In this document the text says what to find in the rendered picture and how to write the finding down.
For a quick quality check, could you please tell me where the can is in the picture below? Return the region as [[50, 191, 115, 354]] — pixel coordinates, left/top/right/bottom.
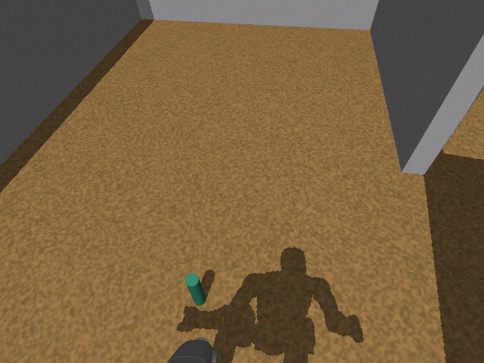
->
[[185, 273, 206, 306]]

